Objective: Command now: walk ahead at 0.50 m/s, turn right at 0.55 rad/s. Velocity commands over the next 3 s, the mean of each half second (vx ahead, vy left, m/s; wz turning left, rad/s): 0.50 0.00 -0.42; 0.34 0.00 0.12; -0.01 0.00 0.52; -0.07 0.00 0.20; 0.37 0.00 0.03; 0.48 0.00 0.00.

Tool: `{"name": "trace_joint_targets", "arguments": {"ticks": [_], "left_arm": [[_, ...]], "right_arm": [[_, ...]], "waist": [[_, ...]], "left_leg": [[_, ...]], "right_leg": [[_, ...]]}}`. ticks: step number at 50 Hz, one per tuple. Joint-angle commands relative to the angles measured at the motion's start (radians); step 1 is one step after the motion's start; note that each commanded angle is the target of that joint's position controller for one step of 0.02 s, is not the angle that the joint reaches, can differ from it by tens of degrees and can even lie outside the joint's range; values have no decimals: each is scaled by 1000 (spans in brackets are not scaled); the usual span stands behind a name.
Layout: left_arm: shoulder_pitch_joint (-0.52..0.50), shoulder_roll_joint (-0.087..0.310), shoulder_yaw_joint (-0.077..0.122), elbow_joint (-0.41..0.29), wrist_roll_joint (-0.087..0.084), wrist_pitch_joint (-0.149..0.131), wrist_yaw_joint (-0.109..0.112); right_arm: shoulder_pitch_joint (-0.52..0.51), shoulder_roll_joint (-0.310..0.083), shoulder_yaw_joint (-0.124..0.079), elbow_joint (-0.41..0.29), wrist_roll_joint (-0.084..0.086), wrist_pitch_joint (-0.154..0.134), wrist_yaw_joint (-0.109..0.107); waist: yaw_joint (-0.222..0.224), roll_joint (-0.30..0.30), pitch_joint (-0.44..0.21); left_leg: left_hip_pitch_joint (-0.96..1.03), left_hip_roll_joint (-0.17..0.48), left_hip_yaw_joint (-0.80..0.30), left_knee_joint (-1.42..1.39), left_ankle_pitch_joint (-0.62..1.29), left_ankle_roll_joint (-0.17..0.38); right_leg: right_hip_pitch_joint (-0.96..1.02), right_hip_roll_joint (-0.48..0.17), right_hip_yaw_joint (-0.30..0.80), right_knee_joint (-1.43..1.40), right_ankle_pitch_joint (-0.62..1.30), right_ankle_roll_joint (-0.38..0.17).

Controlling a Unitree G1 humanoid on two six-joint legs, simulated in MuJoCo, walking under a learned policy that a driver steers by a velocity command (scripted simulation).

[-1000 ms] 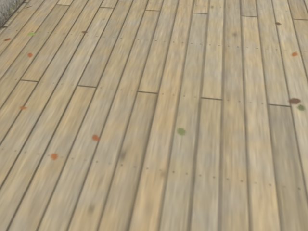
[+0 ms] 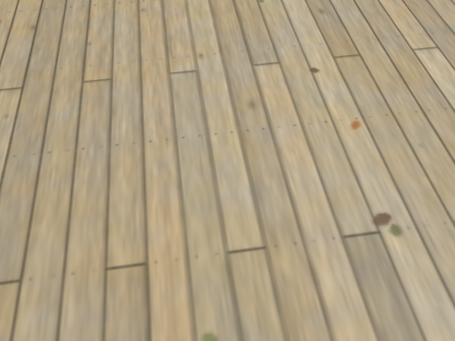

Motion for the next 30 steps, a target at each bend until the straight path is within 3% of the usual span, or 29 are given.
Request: {"name": "trace_joint_targets", "arguments": {"ticks": [1,5,12,14,15,16,17,18,19,20,21,22,23,25,27,30], "left_arm": [[41,129,26,-41,-8,-31,3],[121,142,30,-34,-4,-28,-1],[232,145,28,-21,9,-22,13],[225,148,26,-20,13,-26,22],[201,155,25,-23,14,-30,24],[182,167,27,-25,15,-35,24],[167,174,27,-23,15,-38,19],[164,153,20,-31,12,-45,11],[273,61,1,-53,-21,-48,6],[307,96,4,-38,-4,-46,7],[245,119,8,-34,18,-37,8],[161,111,4,-48,26,-36,-1],[122,94,1,-62,25,-33,-8],[126,73,-6,-61,38,-15,-20],[114,61,-11,-64,40,-7,-26],[-13,49,-22,-105,40,-4,-34]], "right_arm": [[60,-82,-19,-50,-15,30,8],[-116,-89,-18,-120,-8,37,11],[-302,-93,-3,-201,4,20,21],[-282,-103,-4,-206,5,12,22],[-228,-114,-8,-193,5,7,20],[-147,-134,-17,-167,5,2,13],[-11,-154,-29,-123,6,-7,3],[133,-193,-42,-92,-5,-19,-10],[242,-301,-68,-89,-28,-19,-18],[215,-280,-72,-68,-4,-1,-7],[110,-203,-56,-90,11,4,-1],[42,-136,-40,-98,14,1,4],[23,-110,-31,-90,9,-3,4],[47,-100,-24,-56,12,-17,4],[94,-109,-27,-26,21,-34,10],[141,-115,-29,4,26,-37,11]], "waist": [[-30,-12,-54],[27,-46,-14],[102,-76,-17],[84,-87,-15],[54,-93,-23],[17,-96,-52],[-47,-66,-116],[-111,-23,-209],[-92,178,-368],[-57,239,-369],[-20,101,-190],[-18,7,-95],[-4,15,-47],[21,70,-38],[28,76,-49],[12,68,-17]], "left_leg": [[-92,28,-5,-90,46,-38],[-177,23,10,-279,209,-61],[-199,-38,10,-516,310,-26],[-113,-50,5,-590,295,5],[-20,-64,9,-626,268,25],[96,-93,20,-642,222,46],[254,-116,38,-698,223,68],[473,-23,-50,-712,195,103],[755,256,-471,-741,77,214],[732,335,-763,-886,26,268],[573,306,-660,-906,-86,263],[448,256,-519,-927,-64,246],[375,206,-412,-954,21,219],[311,148,-286,-980,186,196],[322,136,-229,-993,311,208],[349,122,-164,-1042,343,217]], "right_leg": [[69,-270,287,-189,352,-159],[84,-240,298,-209,311,-118],[262,-261,341,-131,422,-85],[275,-283,350,-109,468,-59],[258,-288,342,-85,527,-38],[246,-281,329,-16,657,-20],[235,-242,292,138,729,-2],[120,-190,256,352,580,15],[-143,-55,163,703,119,62],[-294,-2,152,844,-340,61],[-351,-70,173,898,-268,56],[-349,-109,163,856,-199,57],[-337,-138,151,800,-169,57],[-283,-160,131,736,-147,71],[-299,-167,106,704,-122,83],[-396,-212,57,591,-24,111]]}}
